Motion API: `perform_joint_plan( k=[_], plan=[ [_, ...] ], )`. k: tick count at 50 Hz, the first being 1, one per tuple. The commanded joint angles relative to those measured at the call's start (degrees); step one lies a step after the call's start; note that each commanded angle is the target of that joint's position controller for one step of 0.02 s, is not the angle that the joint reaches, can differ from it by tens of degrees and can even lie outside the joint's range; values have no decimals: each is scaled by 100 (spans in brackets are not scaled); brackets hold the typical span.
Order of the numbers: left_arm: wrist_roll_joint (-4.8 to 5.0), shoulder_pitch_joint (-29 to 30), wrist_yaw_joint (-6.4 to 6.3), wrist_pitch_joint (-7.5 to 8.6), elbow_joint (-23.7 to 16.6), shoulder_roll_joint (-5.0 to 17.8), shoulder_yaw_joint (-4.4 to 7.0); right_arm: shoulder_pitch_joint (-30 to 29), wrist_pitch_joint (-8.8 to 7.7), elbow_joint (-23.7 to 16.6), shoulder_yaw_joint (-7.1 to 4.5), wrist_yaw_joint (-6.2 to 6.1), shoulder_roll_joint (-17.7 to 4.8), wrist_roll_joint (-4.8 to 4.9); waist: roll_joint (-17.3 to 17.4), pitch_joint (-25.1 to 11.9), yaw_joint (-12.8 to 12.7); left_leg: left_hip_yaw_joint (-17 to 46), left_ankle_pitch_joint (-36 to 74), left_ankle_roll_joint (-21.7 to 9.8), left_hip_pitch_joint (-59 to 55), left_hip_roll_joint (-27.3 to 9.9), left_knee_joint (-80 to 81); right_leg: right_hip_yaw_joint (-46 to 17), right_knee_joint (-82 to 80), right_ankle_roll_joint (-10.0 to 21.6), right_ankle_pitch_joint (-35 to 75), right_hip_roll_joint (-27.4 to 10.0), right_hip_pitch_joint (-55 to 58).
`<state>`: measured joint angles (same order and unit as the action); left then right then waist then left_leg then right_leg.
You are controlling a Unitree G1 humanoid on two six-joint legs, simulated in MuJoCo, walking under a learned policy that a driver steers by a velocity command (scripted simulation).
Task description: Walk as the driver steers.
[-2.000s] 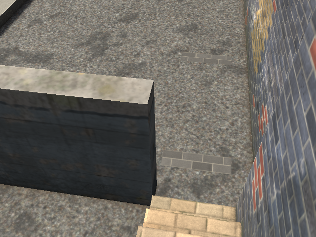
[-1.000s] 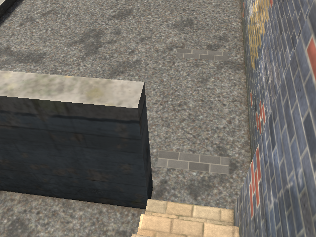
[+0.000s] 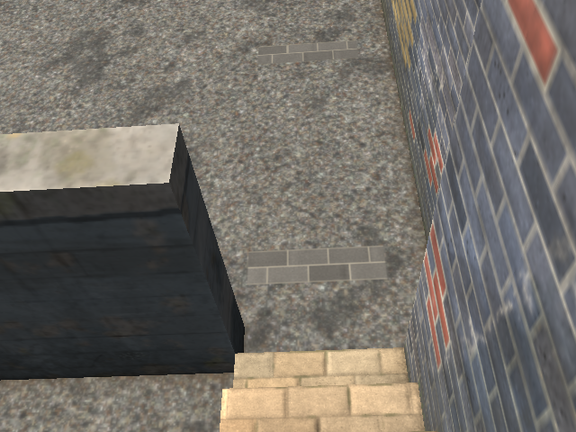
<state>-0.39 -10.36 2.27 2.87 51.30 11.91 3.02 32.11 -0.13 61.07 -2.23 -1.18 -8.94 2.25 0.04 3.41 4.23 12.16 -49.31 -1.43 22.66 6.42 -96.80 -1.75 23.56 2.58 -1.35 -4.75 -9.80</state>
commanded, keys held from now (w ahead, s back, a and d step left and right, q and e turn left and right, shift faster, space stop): w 0.44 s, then no key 0.56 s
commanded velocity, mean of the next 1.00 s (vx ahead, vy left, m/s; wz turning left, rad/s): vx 0.33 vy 0.00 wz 0.00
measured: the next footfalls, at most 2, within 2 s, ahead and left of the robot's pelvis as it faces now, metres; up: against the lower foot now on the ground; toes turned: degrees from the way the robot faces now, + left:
left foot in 0.34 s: +0.23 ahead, +0.14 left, -0.21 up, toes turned -3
right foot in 0.98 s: +0.46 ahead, -0.19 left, -0.43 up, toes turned +3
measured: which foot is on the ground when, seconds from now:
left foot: up 0.00-0.32, down 0.34-0.98, up 1.00-1.00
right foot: down 0.00-0.32, up 0.34-0.96, down 0.98-1.00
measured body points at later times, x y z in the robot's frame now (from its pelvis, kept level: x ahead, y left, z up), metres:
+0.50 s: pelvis +0.14 +0.05 -0.29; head +0.14 +0.07 +0.16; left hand +0.22 +0.30 -0.44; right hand +0.03 -0.17 -0.43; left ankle +0.19 +0.14 -1.00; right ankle +0.14 -0.12 -0.74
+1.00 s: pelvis +0.31 -0.04 -0.42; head +0.31 -0.07 +0.02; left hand +0.32 +0.20 -0.56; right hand +0.28 -0.26 -0.59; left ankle +0.20 +0.14 -0.97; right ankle +0.39 -0.14 -1.18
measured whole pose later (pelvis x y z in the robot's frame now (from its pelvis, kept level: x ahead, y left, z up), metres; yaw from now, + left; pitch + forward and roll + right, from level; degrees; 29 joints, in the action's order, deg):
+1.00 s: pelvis +0.31 -0.04 -0.42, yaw +2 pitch -2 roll +6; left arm -0.8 -22.5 0.1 -0.2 52.2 10.9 2.4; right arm 24.0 1.5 56.0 -2.4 -1.4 -8.5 3.6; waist -3.1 1.3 2.2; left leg 4.5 -52.3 2.6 25.8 4.9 -88.7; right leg -1.4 11.8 -0.7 17.1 -5.2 -11.1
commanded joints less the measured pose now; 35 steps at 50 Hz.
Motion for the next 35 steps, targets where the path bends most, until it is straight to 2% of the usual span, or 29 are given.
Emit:
perform_joint_plan(
  k=[1,2,3,4,5,6,7,8,9,10,13,14,15,16,17,18,19,20,21,22,23,24,26,27,28,29,30,32,35],
  plan=[
    [103,-2825,-14,-139,734,785,44,51,-179,-431,-121,33,-391,79,-1162,-665,-940,-199,466,-111,3902,-305,-1273,-744,1646,1115,5062,-1556,2992],
    [84,-2228,7,-178,572,334,-94,-552,-118,-523,-203,-41,-680,78,89,-546,-826,-541,1959,-189,3298,-430,156,-344,1065,740,3392,-936,1940],
    [254,-2341,-168,-152,741,735,-26,-499,-133,-649,-192,-42,-423,110,-1013,-491,-639,-336,2534,-199,3295,-543,569,-625,1495,907,3753,-1316,1541],
    [281,-2058,-332,-135,850,1128,88,-633,-52,-960,-114,-41,-230,167,-1811,-102,-429,-149,2425,-110,3519,-917,966,-2127,1253,1544,2921,-2360,622],
    [206,-1004,-501,-142,556,121,-317,-706,17,-987,-44,-94,-218,79,-155,378,-25,290,4790,132,2071,-1252,3659,-983,1028,1163,2257,-1590,-1349],
    [32,-492,-650,-60,535,437,-238,-304,61,-696,-32,-50,28,-107,-108,210,403,-682,6590,180,33,-857,3700,-478,1633,894,1665,-1004,-2567],
    [-25,-295,-674,-36,500,722,-216,-128,167,-580,-24,-23,118,-283,-246,29,475,-1164,6332,382,-583,-459,3241,-208,1530,786,2809,-1021,-2699],
    [292,-822,-766,59,586,840,-116,-300,152,-719,-190,50,-402,-194,-734,269,311,-582,7293,215,265,-691,3767,-621,2437,748,820,-919,-2437],
    [412,-1079,-788,62,737,455,-184,-205,177,-624,-191,9,-514,-122,-1001,357,186,-552,6989,108,606,-719,4338,-504,2840,695,-131,-879,-2103],
    [574,-1290,-842,57,673,310,-223,-774,196,-807,-130,43,-480,-314,-388,675,8,-599,8393,2,301,-842,6017,22,2860,431,-886,-447,-2465],
    [299,-1507,-886,-200,921,861,28,-1572,466,-1251,-142,36,-442,-17,-517,1014,-377,-753,6428,34,-344,-867,6590,-645,3252,764,-1414,-934,-2692],
    [116,-776,-746,-163,909,1161,180,-226,492,-803,-277,70,-754,80,-888,590,379,-725,6997,-10,-1200,-984,5246,-1053,3878,924,-1856,-1194,-3459],
    [169,-155,-573,-42,768,916,151,766,555,-449,-362,23,-962,29,-1053,225,865,-802,6600,-160,-1781,-1054,5139,-811,4691,778,-2085,-943,-3598],
    [376,-552,-526,-51,976,221,52,1509,473,-233,-359,-15,-848,-64,-605,274,1013,-352,5588,-691,-2133,-1544,7811,-305,6521,393,-2195,-303,-2969],
    [174,-977,-536,-18,1207,-24,68,1774,274,60,-341,-11,-1083,-36,1570,339,1138,-658,8491,-778,-2736,-1516,7861,408,9650,-40,-5542,881,-3511],
    [196,-1790,-515,13,1194,-166,93,1252,82,-17,-117,80,-1016,-241,2403,218,329,-419,10431,-726,-3019,-1477,5806,-352,10960,-153,-6281,1155,-4660],
    [333,-2533,-516,33,1127,-27,119,879,-16,61,-99,278,-998,-187,2168,-373,-261,686,10301,-1298,-2968,-1934,5639,-758,10863,-259,-5822,1086,-4934],
    [493,-2327,-565,68,829,58,104,938,-21,167,-178,380,-1221,-82,1618,-688,-294,1816,7425,-1846,-2870,-2484,6322,-788,10668,-285,-5685,946,-5260],
    [623,-1751,-684,-2,630,108,85,890,-44,284,-259,395,-1414,-148,667,-409,-142,2703,3730,-2040,-2125,-2782,7142,-1015,10096,-162,-4662,653,-5570],
    [609,-1124,-683,-171,404,141,68,352,-91,118,-151,312,-1248,-266,173,69,-361,3199,1261,-1839,-1323,-2778,7796,-888,9985,-14,-4071,517,-5630],
    [485,-836,-673,-324,292,65,0,-128,-191,-34,-86,323,-1206,-382,150,350,-537,3735,1228,-1838,-622,-2922,7761,-1128,9894,-27,-3697,436,-5555],
    [518,-845,-672,-391,394,189,65,-34,-279,27,21,248,-840,-432,-91,593,-424,3108,1610,-1547,-730,-2566,7324,-1706,8743,-7,-2255,534,-6121],
    [353,-986,-624,-537,348,234,102,-199,-250,-73,278,58,-133,-515,148,626,-590,2155,1419,-1135,17,-2043,7323,-1825,6604,-78,-953,546,-5391],
    [205,-1024,-556,-588,322,21,57,-337,-214,-118,380,-37,38,-591,315,450,-757,1824,1346,-966,457,-1772,7320,-1673,5660,-171,-429,465,-4576],
    [43,-1292,-444,-631,389,-126,41,-623,-175,-273,352,-59,-175,-564,418,347,-980,1464,1034,-846,954,-1492,7423,-1088,4882,-254,124,361,-3619],
    [19,-1432,-368,-658,478,-178,34,-703,-186,-316,326,-44,-417,-598,685,159,-1021,1438,1094,-926,1603,-1546,7690,-757,5796,-395,322,425,-2716],
    [40,-1487,-342,-679,405,6,88,-909,-205,-435,246,-90,-682,-451,726,401,-1111,1177,999,-969,1514,-1399,7604,-726,5258,-439,791,396,-2798],
    [202,-826,-349,-589,40,170,128,-97,-324,-195,310,-248,-324,-238,910,726,-588,1311,1632,-951,-51,-1540,7134,-1500,4335,-506,1069,304,-4130],
    [182,-163,-192,-372,-282,270,166,738,-333,46,185,-351,-154,-181,1253,772,-76,1398,2062,-976,-1671,-1550,6786,-1707,2802,-462,957,39,-5104]
  ],
)
Keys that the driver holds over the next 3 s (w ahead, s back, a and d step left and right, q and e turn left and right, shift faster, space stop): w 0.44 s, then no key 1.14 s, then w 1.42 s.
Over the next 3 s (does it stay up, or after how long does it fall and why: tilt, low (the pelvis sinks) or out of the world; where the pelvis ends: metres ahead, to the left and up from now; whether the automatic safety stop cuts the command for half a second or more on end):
stays up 0.68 -0.11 -0.76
